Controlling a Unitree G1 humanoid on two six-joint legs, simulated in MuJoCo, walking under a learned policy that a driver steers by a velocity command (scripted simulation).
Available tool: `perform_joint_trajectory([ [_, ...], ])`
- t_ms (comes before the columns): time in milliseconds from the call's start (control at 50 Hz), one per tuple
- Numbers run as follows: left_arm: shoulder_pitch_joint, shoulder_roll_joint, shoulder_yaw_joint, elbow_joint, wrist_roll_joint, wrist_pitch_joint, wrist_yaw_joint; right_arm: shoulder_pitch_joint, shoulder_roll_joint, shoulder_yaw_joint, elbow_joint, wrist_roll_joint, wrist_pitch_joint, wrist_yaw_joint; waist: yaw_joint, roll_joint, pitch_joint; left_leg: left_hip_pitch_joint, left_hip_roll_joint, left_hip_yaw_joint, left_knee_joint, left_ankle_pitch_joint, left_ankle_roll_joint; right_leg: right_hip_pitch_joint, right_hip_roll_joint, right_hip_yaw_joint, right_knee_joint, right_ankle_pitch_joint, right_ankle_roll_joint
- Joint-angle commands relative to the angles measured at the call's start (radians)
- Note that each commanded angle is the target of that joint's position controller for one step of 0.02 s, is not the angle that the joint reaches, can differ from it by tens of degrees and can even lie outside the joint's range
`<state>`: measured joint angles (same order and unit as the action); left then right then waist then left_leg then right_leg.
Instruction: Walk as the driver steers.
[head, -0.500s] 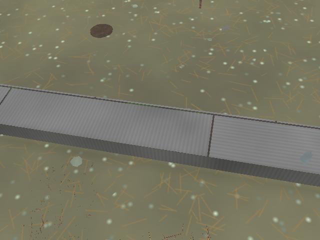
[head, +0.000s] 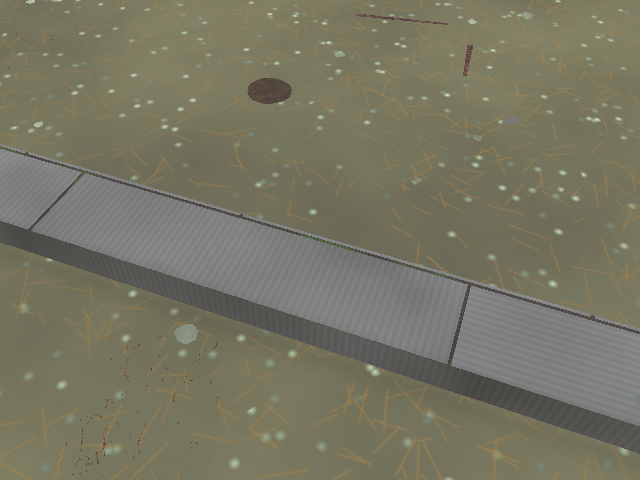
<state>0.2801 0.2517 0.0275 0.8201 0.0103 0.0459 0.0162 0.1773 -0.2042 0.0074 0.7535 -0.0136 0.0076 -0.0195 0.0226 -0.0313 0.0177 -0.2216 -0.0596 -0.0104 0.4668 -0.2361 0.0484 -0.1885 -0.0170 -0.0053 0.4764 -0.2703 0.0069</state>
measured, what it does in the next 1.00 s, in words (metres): stands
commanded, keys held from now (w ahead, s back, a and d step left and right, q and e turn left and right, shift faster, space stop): no key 1.00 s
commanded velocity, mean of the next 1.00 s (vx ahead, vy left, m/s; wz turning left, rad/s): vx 0.00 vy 0.00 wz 0.02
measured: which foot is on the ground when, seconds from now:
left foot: down 0.00-1.00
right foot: down 0.00-1.00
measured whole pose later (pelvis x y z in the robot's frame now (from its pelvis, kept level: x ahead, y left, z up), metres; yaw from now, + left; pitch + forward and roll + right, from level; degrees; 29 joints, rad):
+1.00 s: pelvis -0.01 -0.01 +0.01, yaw -1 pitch -1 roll +0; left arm 0.31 0.15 -0.01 1.14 0.01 0.00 0.04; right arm 0.28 -0.15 0.01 1.16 -0.01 0.00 -0.04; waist 0.00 0.00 0.02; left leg -0.18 -0.03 -0.02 0.39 -0.19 0.02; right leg -0.15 0.02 0.00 0.40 -0.22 -0.02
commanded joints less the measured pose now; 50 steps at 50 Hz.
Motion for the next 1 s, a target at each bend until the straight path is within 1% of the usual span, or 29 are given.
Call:
perform_joint_trajectory([
  [20, 0.044, 0.119, 0.016, -0.029, 0.019, -0.036, 0.016, 0.039, -0.114, -0.032, -0.029, 0.002, -0.017, -0.004, -0.034, 0.039, -0.081, -0.028, 0.161, -0.161, -0.047, 0.206, 0.031, 0.161, -0.13, 0.127, -0.134, 0.32, -0.021],
  [40, -0.02, 0.138, 0.023, -0.016, -0.004, -0.037, 0.009, 0.062, -0.092, -0.03, -0.009, 0.005, -0.011, 0.003, -0.073, -0.085, -0.024, 0.027, 0.092, -0.105, -0.111, 0.093, 0.015, 0.017, -0.126, 0.132, -0.113, 0.283, -0.051],
  [60, -0.033, 0.086, 0.012, -0.021, -0.004, -0.043, -0.002, 0.041, -0.127, -0.036, 0.017, -0.001, -0.006, 0.001, -0.039, -0.046, 0.001, 0.067, 0.098, -0.107, -0.102, 0.098, 0.006, -0.025, -0.11, 0.123, -0.137, 0.215, -0.045],
  [80, -0.023, 0.078, 0.009, -0.009, -0.002, -0.047, -0.004, 0.028, -0.135, -0.043, 0.028, -0.001, -0.005, 0.0, -0.028, -0.041, 0.007, 0.079, 0.104, -0.11, -0.096, 0.119, 0.01, -0.031, -0.093, 0.107, -0.143, 0.177, -0.035],
  [100, -0.015, 0.082, 0.01, 0.004, 0.001, -0.047, -0.001, 0.026, -0.139, -0.044, 0.038, 0.001, -0.007, 0.001, -0.025, -0.04, 0.006, 0.082, 0.111, -0.113, -0.092, 0.146, 0.014, -0.026, -0.081, 0.1, -0.148, 0.158, -0.032],
  [120, -0.004, 0.08, 0.009, 0.016, -0.002, -0.049, 0.004, 0.025, -0.138, -0.046, 0.049, 0.0, -0.007, 0.002, -0.02, -0.033, 0.007, 0.076, 0.117, -0.117, -0.093, 0.16, 0.016, -0.018, -0.077, 0.096, -0.152, 0.148, -0.032],
  [160, 0.001, 0.078, 0.01, 0.037, -0.002, -0.049, 0.007, 0.032, -0.122, -0.042, 0.076, 0.001, -0.013, 0.001, -0.019, -0.011, 0.005, 0.055, 0.12, -0.12, -0.108, 0.146, 0.012, 0.008, -0.077, 0.097, -0.152, 0.135, -0.036],
  [220, -0.005, 0.072, 0.009, 0.064, 0.0, -0.048, 0.009, 0.043, -0.116, -0.042, 0.123, 0.002, -0.013, -0.003, -0.016, 0.014, 0.02, 0.041, 0.117, -0.12, -0.13, 0.116, 0.004, 0.012, -0.08, 0.101, -0.161, 0.105, -0.043],
  [360, -0.004, 0.063, 0.006, 0.137, 0.0, -0.049, 0.012, 0.073, -0.114, -0.039, 0.217, 0.003, -0.013, -0.009, -0.017, 0.032, 0.03, 0.038, 0.121, -0.122, -0.156, 0.093, -0.002, 0.016, -0.078, 0.103, -0.175, 0.077, -0.05],
  [500, 0.011, 0.041, -0.004, 0.201, 0.0, -0.049, 0.015, 0.103, -0.101, -0.03, 0.289, 0.004, -0.012, -0.013, -0.022, 0.03, 0.04, 0.037, 0.125, -0.12, -0.163, 0.077, -0.003, 0.004, -0.073, 0.102, -0.181, 0.064, -0.052],
  [720, 0.05, 0.008, -0.018, 0.269, -0.001, -0.052, 0.02, 0.132, -0.066, -0.018, 0.358, 0.005, -0.013, -0.017, -0.024, 0.026, 0.05, 0.036, 0.127, -0.113, -0.157, 0.08, -0.003, -0.014, -0.066, 0.099, -0.176, 0.067, -0.051],
  [1000, 0.091, -0.026, -0.025, 0.311, 0.0, -0.054, 0.026, 0.157, -0.029, -0.011, 0.397, 0.005, -0.015, -0.022, -0.023, 0.03, 0.057, 0.03, 0.127, -0.106, -0.148, 0.093, -0.004, -0.017, -0.063, 0.096, -0.164, 0.086, -0.051],
])
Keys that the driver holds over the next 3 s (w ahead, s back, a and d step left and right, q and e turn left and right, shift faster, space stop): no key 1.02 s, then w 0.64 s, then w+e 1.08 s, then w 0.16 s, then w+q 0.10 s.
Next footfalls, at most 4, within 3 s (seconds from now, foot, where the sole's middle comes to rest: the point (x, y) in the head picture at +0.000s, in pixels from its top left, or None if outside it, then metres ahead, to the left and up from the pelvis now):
1.74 right None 0.41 -0.07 -0.78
2.26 left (307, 395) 0.71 0.06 -0.78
2.76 right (452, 311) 0.88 -0.27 -0.68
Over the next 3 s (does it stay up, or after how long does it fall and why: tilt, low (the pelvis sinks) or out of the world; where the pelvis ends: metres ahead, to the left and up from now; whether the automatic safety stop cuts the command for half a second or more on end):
stays up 0.87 -0.24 0.09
